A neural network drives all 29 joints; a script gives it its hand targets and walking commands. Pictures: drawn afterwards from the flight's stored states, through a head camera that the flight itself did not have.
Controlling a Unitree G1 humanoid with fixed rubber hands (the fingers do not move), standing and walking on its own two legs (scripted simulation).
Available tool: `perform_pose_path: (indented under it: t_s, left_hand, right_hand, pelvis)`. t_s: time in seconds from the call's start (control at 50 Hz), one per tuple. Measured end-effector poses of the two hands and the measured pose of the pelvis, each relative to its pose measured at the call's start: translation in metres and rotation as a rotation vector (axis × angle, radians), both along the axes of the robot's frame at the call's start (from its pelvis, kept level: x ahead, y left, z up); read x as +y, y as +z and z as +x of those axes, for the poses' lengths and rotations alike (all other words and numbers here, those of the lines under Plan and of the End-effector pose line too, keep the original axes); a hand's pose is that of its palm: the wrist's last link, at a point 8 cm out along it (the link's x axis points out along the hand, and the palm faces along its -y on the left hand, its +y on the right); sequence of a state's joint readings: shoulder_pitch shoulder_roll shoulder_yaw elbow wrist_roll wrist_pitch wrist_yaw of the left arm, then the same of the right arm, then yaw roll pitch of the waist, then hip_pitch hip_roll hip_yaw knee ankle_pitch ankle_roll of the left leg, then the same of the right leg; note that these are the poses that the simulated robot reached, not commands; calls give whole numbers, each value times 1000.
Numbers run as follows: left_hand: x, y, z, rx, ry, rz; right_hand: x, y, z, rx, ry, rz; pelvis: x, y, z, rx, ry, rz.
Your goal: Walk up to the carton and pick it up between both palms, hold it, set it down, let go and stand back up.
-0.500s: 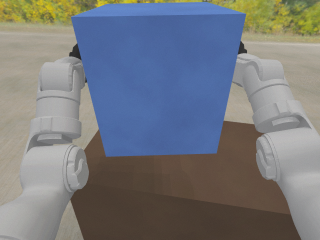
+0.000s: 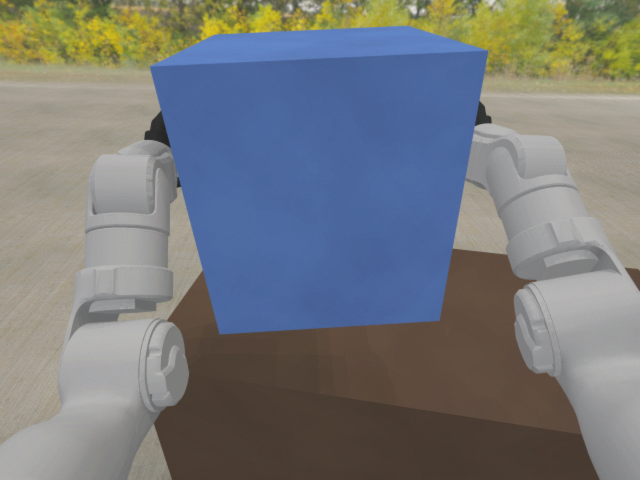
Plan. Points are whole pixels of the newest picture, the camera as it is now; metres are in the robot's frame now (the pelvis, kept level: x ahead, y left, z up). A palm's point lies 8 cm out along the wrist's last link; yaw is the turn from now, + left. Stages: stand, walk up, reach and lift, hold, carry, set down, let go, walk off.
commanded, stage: hold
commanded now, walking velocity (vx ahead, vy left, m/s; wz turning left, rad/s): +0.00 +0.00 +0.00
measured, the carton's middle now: (320, 168) +0.40 +0.00 +0.29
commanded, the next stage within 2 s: none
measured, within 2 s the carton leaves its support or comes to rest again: neither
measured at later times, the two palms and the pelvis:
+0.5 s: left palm (159, 150) +0.37 +0.18 +0.33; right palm (464, 139) +0.37 -0.17 +0.34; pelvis +0.00 +0.00 +0.00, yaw +0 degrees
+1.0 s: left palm (163, 154) +0.35 +0.17 +0.33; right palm (477, 147) +0.36 -0.18 +0.34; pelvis -0.01 +0.00 +0.00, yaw -1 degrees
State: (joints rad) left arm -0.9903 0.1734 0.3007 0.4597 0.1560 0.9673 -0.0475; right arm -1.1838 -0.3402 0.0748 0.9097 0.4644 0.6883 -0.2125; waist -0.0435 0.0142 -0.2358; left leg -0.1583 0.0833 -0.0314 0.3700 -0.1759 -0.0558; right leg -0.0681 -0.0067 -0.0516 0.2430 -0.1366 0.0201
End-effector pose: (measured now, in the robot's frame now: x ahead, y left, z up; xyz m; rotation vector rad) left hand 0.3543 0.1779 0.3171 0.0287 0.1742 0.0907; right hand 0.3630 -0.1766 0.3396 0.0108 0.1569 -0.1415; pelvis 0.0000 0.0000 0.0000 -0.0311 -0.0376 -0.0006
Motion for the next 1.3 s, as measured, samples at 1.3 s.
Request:
perform_pose_path:
  t_s: [1.3]
  left_hand:
    - [6,15,10,24,-5,9]
  right_hand:
    - [5,3,6,47,-4,-16]
  pelvis:
    - [-6,0,-9,44,-5,3]
